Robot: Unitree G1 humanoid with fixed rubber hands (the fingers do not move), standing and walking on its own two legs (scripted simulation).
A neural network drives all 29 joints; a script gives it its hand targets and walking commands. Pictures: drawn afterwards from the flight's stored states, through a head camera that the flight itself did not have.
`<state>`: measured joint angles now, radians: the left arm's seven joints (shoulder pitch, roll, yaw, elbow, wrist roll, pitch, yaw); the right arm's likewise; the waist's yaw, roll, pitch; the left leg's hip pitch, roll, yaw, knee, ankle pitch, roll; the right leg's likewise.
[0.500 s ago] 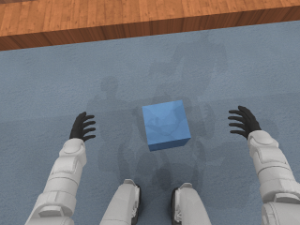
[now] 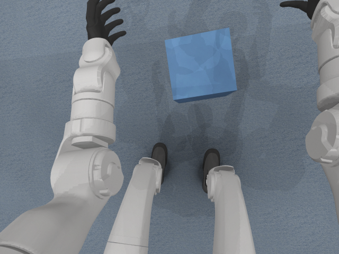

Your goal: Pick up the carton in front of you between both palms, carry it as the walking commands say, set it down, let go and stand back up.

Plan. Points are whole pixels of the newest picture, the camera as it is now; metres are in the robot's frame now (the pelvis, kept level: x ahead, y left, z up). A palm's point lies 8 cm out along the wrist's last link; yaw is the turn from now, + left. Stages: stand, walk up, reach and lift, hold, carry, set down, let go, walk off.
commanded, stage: reach and lift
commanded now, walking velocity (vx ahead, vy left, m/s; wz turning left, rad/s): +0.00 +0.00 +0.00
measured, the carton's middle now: (199, 72) +0.54 +0.00 -0.53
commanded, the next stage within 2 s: none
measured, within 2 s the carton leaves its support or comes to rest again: leaves its support in 1.74 s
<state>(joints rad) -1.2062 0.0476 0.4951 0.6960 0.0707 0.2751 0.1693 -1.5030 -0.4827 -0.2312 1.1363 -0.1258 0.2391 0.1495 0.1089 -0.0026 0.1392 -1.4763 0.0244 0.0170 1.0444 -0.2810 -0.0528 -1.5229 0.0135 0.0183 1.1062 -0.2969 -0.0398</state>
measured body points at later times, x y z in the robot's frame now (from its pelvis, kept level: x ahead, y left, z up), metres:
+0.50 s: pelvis +0.00 +0.03 -0.15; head +0.37 -0.01 +0.09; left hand +0.52 +0.19 -0.33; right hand +0.57 -0.19 -0.34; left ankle +0.09 +0.16 -0.62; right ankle +0.08 -0.09 -0.62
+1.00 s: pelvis -0.03 +0.01 -0.28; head +0.36 -0.01 -0.08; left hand +0.52 +0.19 -0.47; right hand +0.58 -0.17 -0.48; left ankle +0.09 +0.16 -0.62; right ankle +0.08 -0.09 -0.62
